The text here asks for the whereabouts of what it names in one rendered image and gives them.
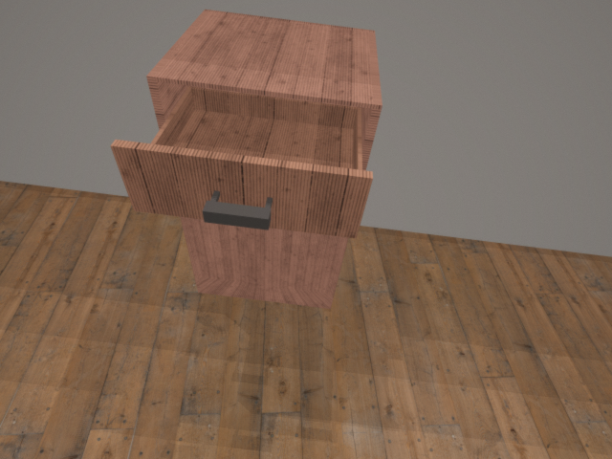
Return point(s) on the drawer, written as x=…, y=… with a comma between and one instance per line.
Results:
x=305, y=155

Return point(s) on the handle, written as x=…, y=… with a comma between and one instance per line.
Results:
x=237, y=215

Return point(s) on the cabinet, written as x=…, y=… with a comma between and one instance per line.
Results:
x=277, y=58

